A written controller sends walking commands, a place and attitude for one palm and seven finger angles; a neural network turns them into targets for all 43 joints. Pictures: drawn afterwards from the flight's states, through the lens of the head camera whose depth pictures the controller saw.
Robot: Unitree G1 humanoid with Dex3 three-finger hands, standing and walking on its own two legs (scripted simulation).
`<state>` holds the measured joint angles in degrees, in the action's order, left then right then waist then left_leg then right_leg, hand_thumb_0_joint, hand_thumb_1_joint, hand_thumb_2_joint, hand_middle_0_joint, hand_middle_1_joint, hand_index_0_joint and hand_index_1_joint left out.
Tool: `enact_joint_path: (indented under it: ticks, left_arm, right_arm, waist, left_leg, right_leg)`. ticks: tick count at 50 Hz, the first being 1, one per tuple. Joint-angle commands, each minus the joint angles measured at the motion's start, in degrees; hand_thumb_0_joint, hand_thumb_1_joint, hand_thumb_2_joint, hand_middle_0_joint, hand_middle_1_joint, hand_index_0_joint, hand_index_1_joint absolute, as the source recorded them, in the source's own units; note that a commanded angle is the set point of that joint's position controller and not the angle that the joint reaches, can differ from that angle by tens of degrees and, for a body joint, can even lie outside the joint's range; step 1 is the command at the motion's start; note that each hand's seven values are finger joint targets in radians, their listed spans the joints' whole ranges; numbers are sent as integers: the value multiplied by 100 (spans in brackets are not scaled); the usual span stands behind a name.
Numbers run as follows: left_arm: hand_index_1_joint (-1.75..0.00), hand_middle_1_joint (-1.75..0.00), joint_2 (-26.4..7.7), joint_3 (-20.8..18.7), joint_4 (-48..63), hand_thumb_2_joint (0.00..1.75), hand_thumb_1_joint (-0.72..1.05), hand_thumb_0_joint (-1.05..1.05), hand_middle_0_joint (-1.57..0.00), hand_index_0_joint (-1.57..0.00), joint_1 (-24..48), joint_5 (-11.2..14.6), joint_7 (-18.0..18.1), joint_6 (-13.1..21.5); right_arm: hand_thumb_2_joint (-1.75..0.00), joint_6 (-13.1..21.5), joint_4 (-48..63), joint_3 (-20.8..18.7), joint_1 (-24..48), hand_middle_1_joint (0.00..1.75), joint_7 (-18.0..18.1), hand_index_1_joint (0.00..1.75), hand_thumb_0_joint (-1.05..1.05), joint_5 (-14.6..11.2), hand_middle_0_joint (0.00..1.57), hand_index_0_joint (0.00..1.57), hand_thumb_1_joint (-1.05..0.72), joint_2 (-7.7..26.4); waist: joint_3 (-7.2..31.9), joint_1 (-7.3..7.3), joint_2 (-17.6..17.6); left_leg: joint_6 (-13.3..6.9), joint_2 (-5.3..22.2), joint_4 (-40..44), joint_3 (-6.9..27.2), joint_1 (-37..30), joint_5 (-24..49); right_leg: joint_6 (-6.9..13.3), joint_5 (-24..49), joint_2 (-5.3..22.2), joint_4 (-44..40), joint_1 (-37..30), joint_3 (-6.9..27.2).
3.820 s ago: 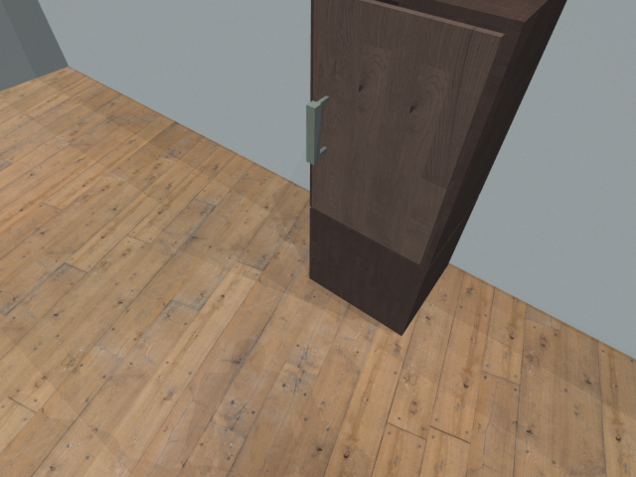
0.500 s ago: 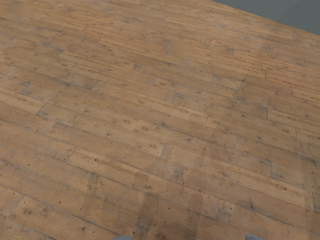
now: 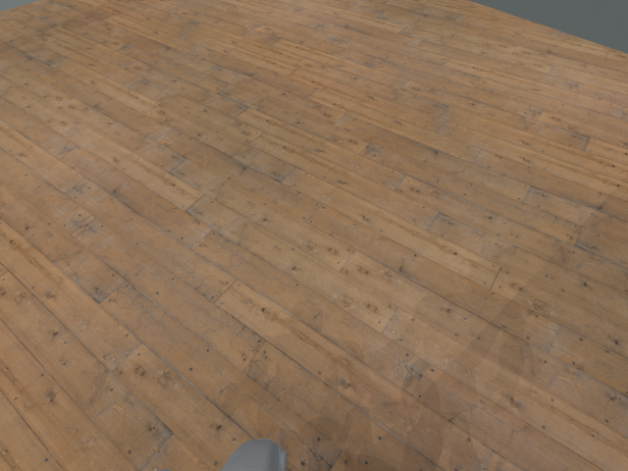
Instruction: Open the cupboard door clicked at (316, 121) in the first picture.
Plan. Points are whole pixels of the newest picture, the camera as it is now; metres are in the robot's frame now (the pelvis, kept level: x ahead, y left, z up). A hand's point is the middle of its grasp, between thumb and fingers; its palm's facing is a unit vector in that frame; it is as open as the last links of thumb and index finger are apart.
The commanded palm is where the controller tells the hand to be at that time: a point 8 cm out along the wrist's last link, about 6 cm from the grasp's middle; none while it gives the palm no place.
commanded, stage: walk around to get in front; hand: left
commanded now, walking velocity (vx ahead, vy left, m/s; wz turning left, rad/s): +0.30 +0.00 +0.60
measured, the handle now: out of the picture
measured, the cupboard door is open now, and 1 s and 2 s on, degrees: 0 0 0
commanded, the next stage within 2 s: turn to face it in 1.00 s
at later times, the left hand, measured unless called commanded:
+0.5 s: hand out of the picture +0.14 +0.30 -0.17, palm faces +0.27 -0.94 -0.21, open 7.4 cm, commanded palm none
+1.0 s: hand (152, 370) +0.30 +0.29 -0.17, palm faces +0.45 -0.87 -0.20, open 7.2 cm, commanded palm none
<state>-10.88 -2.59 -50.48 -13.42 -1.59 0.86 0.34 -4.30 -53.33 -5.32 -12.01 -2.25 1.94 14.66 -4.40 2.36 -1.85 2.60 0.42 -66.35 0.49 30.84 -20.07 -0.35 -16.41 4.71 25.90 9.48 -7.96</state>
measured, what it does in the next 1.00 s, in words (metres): walks ahead, turning left: left foot, then right foot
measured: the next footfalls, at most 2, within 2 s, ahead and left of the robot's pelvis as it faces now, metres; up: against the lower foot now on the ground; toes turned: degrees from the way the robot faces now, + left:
left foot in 0.24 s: +0.12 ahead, +0.17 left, +0.00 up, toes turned +16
right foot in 0.72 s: +0.40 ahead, +0.00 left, +0.00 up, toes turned +12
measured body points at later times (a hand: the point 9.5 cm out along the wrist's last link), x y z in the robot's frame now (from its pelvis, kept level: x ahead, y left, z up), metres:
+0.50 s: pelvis +0.13 +0.08 +0.00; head +0.16 +0.11 +0.45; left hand +0.13 +0.35 -0.15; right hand +0.25 -0.14 -0.14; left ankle +0.09 +0.16 -0.74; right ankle +0.23 -0.06 -0.67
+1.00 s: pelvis +0.35 +0.11 +0.00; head +0.38 +0.14 +0.45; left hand +0.27 +0.34 -0.16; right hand +0.49 -0.09 -0.15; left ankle +0.37 +0.25 -0.70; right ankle +0.36 -0.01 -0.74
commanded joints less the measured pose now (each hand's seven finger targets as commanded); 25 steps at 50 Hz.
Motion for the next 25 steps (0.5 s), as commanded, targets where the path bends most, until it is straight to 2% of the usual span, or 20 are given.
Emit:
enact_joint_path:
  ticks: [1,5,8,9,10,11,12,13,14,15,16,17,18,19,21,25]
  left_arm:
    - [-30,-30,-1140,-360,126,90,90,0,-20,-20,-534,-13,36,261]
    - [-30,-30,-1165,-389,-124,90,90,0,-20,-20,-936,-45,-7,277]
    - [-30,-30,-1305,-442,-168,90,90,0,-20,-20,-939,-53,-36,264]
    - [-30,-30,-1330,-443,-193,90,90,0,-20,-20,-892,-47,-51,263]
    - [-30,-30,-1397,-452,-168,90,90,0,-20,-20,-774,-2,-71,251]
    - [-30,-30,-1209,-407,-114,90,90,0,-20,-20,-754,33,-110,246]
    - [-30,-30,-811,-303,302,90,90,0,-20,-20,-419,75,-206,229]
    - [-30,-30,-909,-246,626,90,90,0,-20,-20,374,17,-163,209]
    - [-30,-30,-870,-263,655,90,90,0,-20,-20,586,24,-111,219]
    - [-30,-30,-761,-271,469,90,90,0,-20,-20,454,14,-128,190]
    - [-30,-30,-783,-287,317,90,90,0,-20,-20,315,-19,-181,155]
    - [-30,-30,-740,-291,183,90,90,0,-20,-20,59,-37,-219,120]
    - [-30,-30,-676,-276,84,90,90,0,-20,-20,-120,-39,-239,91]
    - [-30,-30,-660,-258,46,90,90,0,-20,-20,-204,-35,-255,92]
    - [-30,-30,-621,-252,67,90,90,0,-20,-20,-110,-33,-260,59]
    - [-30,-30,-572,-207,228,90,90,0,-20,-20,388,-15,-280,73]
  right_arm:
    - [-90,229,681,-2,816,30,-105,30,0,-49,20,20,-90,218]
    - [-90,333,799,90,1204,30,-143,30,0,-60,20,20,-90,93]
    - [-90,430,827,125,1124,30,-143,30,0,-68,20,20,-90,131]
    - [-90,464,762,104,851,30,-124,30,0,-62,20,20,-90,165]
    - [-90,498,627,68,277,30,-82,30,0,-31,20,20,-90,314]
    - [-90,542,396,-58,-546,30,-17,30,0,-15,20,20,-90,783]
    - [-90,570,227,-280,-1446,30,64,30,0,26,20,20,-90,1652]
    - [-90,534,18,-268,-1803,30,149,30,0,-46,20,20,-90,1759]
    - [-90,553,131,-177,-1514,30,215,30,0,-49,20,20,-90,1564]
    - [-90,581,264,-103,-977,30,268,30,0,-51,20,20,-90,1329]
    - [-90,616,348,-6,-620,30,290,30,0,-47,20,20,-90,1007]
    - [-90,663,372,73,-400,30,303,30,0,-34,20,20,-90,835]
    - [-90,709,374,108,-323,30,310,30,0,-46,20,20,-90,757]
    - [-90,743,325,116,-351,30,317,30,0,-64,20,20,-90,712]
    - [-90,764,239,118,-396,30,304,30,0,-89,20,20,-90,664]
    - [-90,797,19,126,-650,30,296,30,0,-99,20,20,-90,531]
  waist:
    - [92,-436,1042]
    - [43,-612,1226]
    - [81,-559,1297]
    - [186,-391,1182]
    - [452,-69,977]
    - [981,357,13]
    - [1316,807,-1837]
    - [1172,945,-1093]
    - [932,712,-426]
    - [545,485,-739]
    - [239,298,-855]
    - [209,88,-779]
    - [262,-27,-658]
    - [387,-79,-592]
    - [253,-142,-393]
    - [-64,-119,-316]
  left_leg:
    - [16,322,741,-198,732,36]
    - [-110,299,2009,-521,477,-144]
    - [-266,178,2800,-786,-306,-298]
    - [-322,18,3177,-963,-938,-206]
    - [-391,-208,3654,-1115,-1998,141]
    - [-610,198,4064,-436,-3674,208]
    - [-1418,2101,4578,2558,-4797,334]
    - [-1790,2535,4930,2995,-4493,647]
    - [-1715,2442,4963,2763,-3774,178]
    - [-1563,2172,5117,2315,-3133,-196]
    - [-1376,1823,5233,1888,-2567,-145]
    - [-1297,1610,5249,1550,-2392,247]
    - [-1297,1476,5263,1287,-2413,674]
    - [-1315,1390,5255,1144,-2547,937]
    - [-1372,1310,5424,958,-2426,1048]
    - [-1420,1226,5642,815,-2409,1196]
  right_leg:
    - [629,484,1561,-1338,-879,658]
    - [595,1015,1692,-1120,-1205,333]
    - [537,1403,1851,-725,-985,127]
    - [442,1610,1765,-364,-746,-52]
    - [278,1822,1557,400,-263,-430]
    - [-7,1550,1254,1935,757,-759]
    - [-407,-1724,281,3863,2917,-700]
    - [-259,-1901,326,4487,3500,260]
    - [-203,-1539,414,4729,3428,505]
    - [-214,-1122,579,4607,3385,663]
    - [-229,-757,626,4318,3072,735]
    - [-244,-467,573,4110,2828,708]
    - [-265,-254,501,3926,2701,653]
    - [-281,-100,446,3743,2622,608]
    - [-323,256,423,3415,2647,615]
    - [-347,799,380,2539,2652,600]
